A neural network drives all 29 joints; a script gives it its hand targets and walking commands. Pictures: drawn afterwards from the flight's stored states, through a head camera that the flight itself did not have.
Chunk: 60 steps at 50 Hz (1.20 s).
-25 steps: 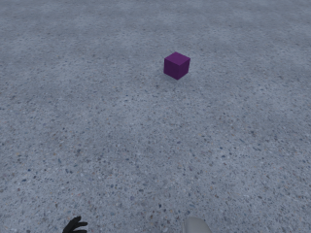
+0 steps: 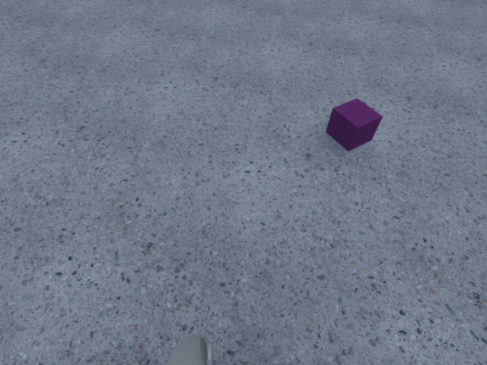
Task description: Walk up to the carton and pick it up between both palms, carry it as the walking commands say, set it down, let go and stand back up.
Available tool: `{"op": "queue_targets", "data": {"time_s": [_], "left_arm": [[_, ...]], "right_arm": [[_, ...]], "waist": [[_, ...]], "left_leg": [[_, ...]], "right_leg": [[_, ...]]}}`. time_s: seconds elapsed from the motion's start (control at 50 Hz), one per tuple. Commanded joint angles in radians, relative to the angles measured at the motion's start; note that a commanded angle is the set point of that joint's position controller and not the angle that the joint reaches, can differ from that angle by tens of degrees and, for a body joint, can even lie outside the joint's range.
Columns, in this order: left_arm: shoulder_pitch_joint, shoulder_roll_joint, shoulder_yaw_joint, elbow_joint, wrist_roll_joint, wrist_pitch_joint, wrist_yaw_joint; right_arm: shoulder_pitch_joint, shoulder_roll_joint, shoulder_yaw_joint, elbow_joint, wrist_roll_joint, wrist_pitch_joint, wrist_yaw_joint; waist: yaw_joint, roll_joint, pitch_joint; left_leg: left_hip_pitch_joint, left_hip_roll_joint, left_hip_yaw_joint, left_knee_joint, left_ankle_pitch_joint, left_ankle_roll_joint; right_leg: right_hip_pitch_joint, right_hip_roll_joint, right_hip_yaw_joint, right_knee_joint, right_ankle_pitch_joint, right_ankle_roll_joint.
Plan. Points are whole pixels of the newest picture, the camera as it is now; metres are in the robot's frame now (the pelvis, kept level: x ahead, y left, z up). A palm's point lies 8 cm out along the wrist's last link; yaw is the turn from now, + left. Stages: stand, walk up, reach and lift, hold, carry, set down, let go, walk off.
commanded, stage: walk up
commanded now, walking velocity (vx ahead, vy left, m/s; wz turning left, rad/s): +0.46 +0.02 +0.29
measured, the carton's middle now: (352, 124) +1.48 -0.60 -0.67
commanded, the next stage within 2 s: none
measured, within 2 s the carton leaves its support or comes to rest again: neither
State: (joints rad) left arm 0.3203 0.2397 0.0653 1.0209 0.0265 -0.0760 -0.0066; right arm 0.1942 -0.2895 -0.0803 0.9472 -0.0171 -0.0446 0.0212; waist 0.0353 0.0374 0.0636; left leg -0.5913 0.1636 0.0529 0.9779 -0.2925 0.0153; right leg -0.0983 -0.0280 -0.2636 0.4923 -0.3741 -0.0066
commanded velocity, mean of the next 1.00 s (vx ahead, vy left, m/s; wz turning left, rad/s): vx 0.43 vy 0.01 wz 0.30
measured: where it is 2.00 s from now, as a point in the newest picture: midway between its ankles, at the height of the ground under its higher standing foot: (258, 257)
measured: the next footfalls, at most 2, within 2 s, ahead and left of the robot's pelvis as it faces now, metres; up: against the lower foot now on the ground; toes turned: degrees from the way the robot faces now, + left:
left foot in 0.12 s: +0.27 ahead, +0.15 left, +0.00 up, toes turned +9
right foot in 0.48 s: +0.41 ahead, -0.12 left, +0.00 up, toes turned +0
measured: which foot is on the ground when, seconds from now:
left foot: up 0.00-0.10, down 0.12-0.50, up 0.52-0.90, down 0.92-1.00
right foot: down 0.00-0.16, up 0.18-0.46, down 0.48-0.94, up 0.96-1.00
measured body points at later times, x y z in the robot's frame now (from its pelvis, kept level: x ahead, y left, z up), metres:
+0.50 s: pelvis +0.25 -0.01 -0.01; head +0.28 -0.04 +0.44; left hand +0.39 +0.27 -0.10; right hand +0.27 -0.27 -0.17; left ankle +0.23 +0.14 -0.73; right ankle +0.37 -0.12 -0.73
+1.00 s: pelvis +0.45 +0.00 +0.00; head +0.45 +0.04 +0.44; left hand +0.35 +0.24 -0.17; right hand +0.69 -0.19 -0.10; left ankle +0.47 +0.13 -0.73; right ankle +0.38 -0.12 -0.69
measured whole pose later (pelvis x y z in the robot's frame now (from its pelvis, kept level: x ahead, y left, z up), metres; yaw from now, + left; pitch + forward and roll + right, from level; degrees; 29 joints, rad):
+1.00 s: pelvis +0.45 +0.00 +0.00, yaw +16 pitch -1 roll -1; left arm 0.36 0.27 0.03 0.98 0.03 -0.01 -0.01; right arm 0.05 -0.23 -0.04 0.89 -0.03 -0.05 0.01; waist 0.07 -0.07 0.05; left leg -0.37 0.08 0.11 0.63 -0.24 0.02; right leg -0.23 -0.07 -0.15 0.90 -0.54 0.01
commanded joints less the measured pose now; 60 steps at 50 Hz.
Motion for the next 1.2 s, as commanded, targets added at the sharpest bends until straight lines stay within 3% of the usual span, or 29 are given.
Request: {"op": "queue_targets", "data": {"time_s": [0.0, 0.04, 0.06, 0.08, 0.1, 0.12, 0.14, 0.16, 0.18, 0.22, 0.26, 0.36, 0.4, 0.44, 0.48, 0.5, 0.54, 0.66, 0.8, 0.86, 0.88, 0.9, 0.92, 0.94, 0.98, 1.04, 1.08, 1.14, 1.18], "left_arm": [[-0.105, 0.115, -0.001, -0.08, 0.001, -0.017, -0.008], [-0.058, 0.131, -0.01, -0.047, 0.003, -0.012, -0.01], [-0.053, 0.142, -0.013, -0.037, 0.006, -0.01, -0.01], [-0.056, 0.153, -0.012, -0.042, 0.008, -0.008, -0.01], [-0.063, 0.161, -0.004, -0.057, 0.007, -0.009, -0.011], [-0.092, 0.138, 0.002, -0.107, -0.005, -0.014, -0.014], [-0.074, 0.139, 0.012, -0.147, -0.007, -0.013, -0.015], [-0.115, 0.16, 0.02, -0.158, -0.003, -0.004, -0.019], [-0.131, 0.152, 0.015, -0.145, -0.002, -0.007, -0.024], [-0.073, 0.145, 0.006, -0.124, 0.013, 0.001, -0.026], [-0.039, 0.131, -0.009, -0.13, 0.011, 0.016, -0.022], [-0.126, 0.13, -0.005, -0.158, 0.009, 0.038, -0.037], [-0.088, 0.145, 0.003, -0.14, 0.012, 0.03, -0.028], [0.016, 0.201, 0.029, -0.089, 0.017, 0.028, -0.017], [0.114, 0.318, 0.052, -0.108, 0.026, 0.027, -0.001], [0.048, 0.318, 0.045, -0.137, 0.021, 0.036, 0.007], [-0.068, 0.271, 0.037, -0.177, 0.012, 0.023, 0.012], [-0.072, 0.219, 0.019, -0.181, 0.007, -0.005, 0.006], [-0.028, 0.219, 0.006, -0.142, 0.01, 0.003, -0.005], [-0.031, 0.209, -0.007, -0.128, 0.009, 0.021, -0.006], [-0.024, 0.182, -0.019, -0.124, 0.007, 0.022, -0.004], [-0.009, 0.141, -0.025, -0.144, -0.004, 0.019, -0.002], [0.007, 0.089, -0.03, -0.172, -0.002, 0.021, 0.0], [-0.056, 0.125, -0.02, -0.178, 0.001, 0.034, 0.0], [-0.085, 0.125, -0.023, -0.157, 0.005, 0.043, -0.014], [-0.007, 0.13, -0.016, -0.128, 0.017, 0.065, -0.024], [-0.04, 0.098, -0.018, -0.129, 0.02, 0.072, -0.026], [-0.073, 0.108, -0.014, -0.125, 0.024, 0.069, -0.032], [-0.055, 0.118, -0.009, -0.11, 0.027, 0.063, -0.029]], "right_arm": [[-0.05, 0.021, 0.021, -0.075, 0.007, 0.009, 0.03], [-0.077, 0.009, 0.015, -0.073, 0.007, 0.008, 0.03], [-0.038, -0.024, 0.003, -0.057, 0.007, 0.006, 0.026], [0.065, -0.064, -0.012, -0.018, 0.002, 0.001, 0.018], [0.221, -0.131, -0.038, 0.019, 0.0, -0.001, 0.008], [0.354, -0.254, -0.068, 0.04, -0.018, -0.006, -0.007], [0.38, -0.3, -0.066, 0.034, -0.014, -0.009, -0.014], [0.337, -0.247, -0.053, 0.038, -0.001, -0.01, -0.019], [0.245, -0.199, -0.04, 0.022, -0.01, -0.01, -0.021], [0.103, -0.167, -0.029, -0.037, -0.006, -0.019, -0.026], [0.037, -0.143, -0.022, -0.061, -0.006, -0.022, -0.025], [-0.01, -0.175, -0.023, -0.077, -0.022, -0.026, -0.017], [0.003, -0.181, -0.024, -0.073, -0.018, -0.019, -0.015], [-0.009, -0.12, -0.008, -0.086, -0.012, -0.011, -0.008], [-0.039, -0.047, 0.017, -0.131, -0.017, 0.007, -0.011], [-0.022, -0.075, 0.009, -0.128, -0.024, 0.019, -0.016], [0.057, -0.083, -0.002, -0.094, -0.027, 0.015, -0.007], [0.007, -0.061, -0.003, -0.092, -0.018, 0.026, 0.01], [-0.12, -0.033, 0.021, -0.118, -0.011, 0.021, 0.016], [-0.02, -0.033, 0.018, -0.064, -0.008, 0.018, 0.003], [0.073, -0.075, 0.002, -0.026, -0.011, 0.013, -0.007], [0.189, -0.17, -0.023, -0.015, -0.026, 0.003, -0.021], [0.252, -0.244, -0.037, -0.007, -0.026, 0.002, -0.029], [0.267, -0.21, -0.028, 0.019, -0.012, 0.009, -0.031], [0.149, -0.135, -0.001, -0.002, -0.015, 0.012, -0.036], [0.033, -0.127, 0.002, -0.037, -0.021, 0.01, -0.042], [0.018, -0.124, 0.003, -0.032, -0.03, 0.008, -0.038], [-0.009, -0.153, -0.004, -0.032, -0.036, 0.007, -0.032], [-0.003, -0.167, -0.009, -0.027, -0.034, 0.009, -0.028]], "waist": [[-0.031, -0.155, 0.04], [-0.034, -0.137, 0.046], [-0.065, -0.11, 0.019], [-0.115, -0.049, -0.059], [-0.204, 0.026, -0.149], [-0.26, 0.279, -0.198], [-0.206, 0.353, -0.216], [-0.192, 0.197, -0.158], [-0.167, 0.078, -0.085], [-0.1, 0.101, -0.06], [-0.052, 0.122, -0.081], [-0.016, 0.122, -0.057], [0.01, 0.057, -0.1], [0.07, -0.111, -0.149], [0.118, -0.485, -0.144], [0.083, -0.414, -0.098], [0.008, -0.318, -0.047], [-0.004, -0.137, 0.009], [0.001, -0.114, -0.005], [-0.062, -0.083, -0.072], [-0.106, 0.007, -0.148], [-0.159, 0.178, -0.235], [-0.149, 0.343, -0.256], [-0.154, 0.226, -0.228], [-0.11, 0.127, -0.126], [-0.054, 0.18, -0.082], [-0.046, 0.163, -0.058], [-0.032, 0.156, -0.027], [-0.013, 0.095, -0.037]], "left_leg": [[0.118, -0.019, 0.037, -0.235, 0.073, 0.006], [0.2, -0.068, 0.089, -0.305, 0.1, 0.016], [0.295, -0.099, 0.099, -0.345, 0.118, 0.032], [0.437, -0.138, 0.103, -0.369, 0.104, 0.055], [0.644, -0.103, 0.041, -0.385, 0.083, 0.097], [0.82, 0.159, -0.339, -0.525, 0.085, 0.194], [0.828, 0.306, -0.702, -0.683, 0.139, 0.277], [0.739, 0.27, -0.692, -0.733, -0.021, 0.288], [0.605, 0.228, -0.569, -0.733, -0.047, 0.268], [0.499, 0.194, -0.414, -0.742, -0.051, 0.219], [0.395, 0.168, -0.345, -0.736, 0.047, 0.199], [0.182, 0.098, -0.254, -0.777, -0.001, 0.153], [0.135, 0.061, -0.22, -0.687, 0.0, 0.135], [-0.058, -0.036, -0.137, -0.485, -0.154, 0.093], [-0.213, -0.132, 0.029, 0.018, -0.258, 0.041], [-0.189, -0.081, -0.032, 0.135, -0.216, 0.023], [-0.136, -0.039, -0.069, 0.201, -0.113, 0.017], [-0.094, 0.002, -0.044, 0.108, -0.013, -0.014], [0.109, -0.062, 0.039, -0.271, -0.022, -0.013], [0.328, -0.126, 0.099, -0.478, 0.12, 0.012], [0.502, -0.113, 0.063, -0.509, 0.152, 0.036], [0.718, 0.106, -0.19, -0.554, 0.333, 0.098], [0.852, 0.325, -0.474, -0.6, 0.65, 0.202], [0.791, 0.319, -0.448, -0.609, 0.652, 0.26], [0.641, 0.238, -0.338, -0.632, 0.479, 0.198], [0.491, 0.174, -0.202, -0.72, 0.299, 0.148], [0.423, 0.164, -0.16, -0.733, 0.313, 0.154], [0.315, 0.122, -0.116, -0.764, 0.092, 0.127], [0.272, 0.11, -0.107, -0.725, 0.017, 0.106]], "right_leg": [[-0.097, -0.289, 0.184, -0.305, 0.329, -0.101], [-0.11, -0.29, 0.163, -0.233, 0.499, -0.09], [-0.118, -0.259, 0.133, -0.133, 0.583, -0.074], [-0.131, -0.197, 0.09, 0.039, 0.642, -0.056], [-0.238, -0.139, 0.06, 0.247, 0.603, -0.04], [-0.492, -0.033, 0.029, 0.576, 0.178, -0.003], [-0.599, 0.036, 0.16, 0.773, -0.226, 0.002], [-0.614, -0.046, 0.266, 0.815, -0.186, -0.011], [-0.597, -0.073, 0.261, 0.815, -0.101, -0.012], [-0.555, -0.102, 0.256, 0.741, -0.021, -0.016], [-0.454, -0.128, 0.265, 0.62, -0.024, 0.005], [-0.216, -0.108, 0.219, 0.271, 0.092, 0.022], [-0.056, -0.059, 0.155, 0.146, 0.197, 0.028], [0.19, -0.091, 0.222, 0.056, 0.075, 0.002], [0.183, -0.424, 0.655, -0.305, -0.475, -0.089], [0.1, -0.459, 0.688, -0.346, -0.513, -0.118], [0.002, -0.4, 0.623, -0.34, -0.423, -0.132], [-0.032, -0.349, 0.398, -0.32, -0.015, -0.192], [-0.018, -0.323, 0.265, -0.246, 0.33, -0.158], [-0.059, -0.248, 0.189, -0.092, 0.445, -0.095], [-0.109, -0.19, 0.147, 0.061, 0.514, -0.062], [-0.298, -0.089, 0.082, 0.313, 0.393, -0.007], [-0.53, 0.014, 0.109, 0.528, -0.208, 0.022], [-0.521, -0.053, 0.187, 0.614, -0.268, 0.016], [-0.545, -0.071, 0.21, 0.625, -0.171, 0.017], [-0.455, -0.09, 0.204, 0.551, -0.034, 0.031], [-0.404, -0.096, 0.192, 0.457, -0.012, 0.042], [-0.282, -0.085, 0.163, 0.264, 0.062, 0.035], [-0.168, -0.054, 0.123, 0.127, 0.136, 0.027]]}}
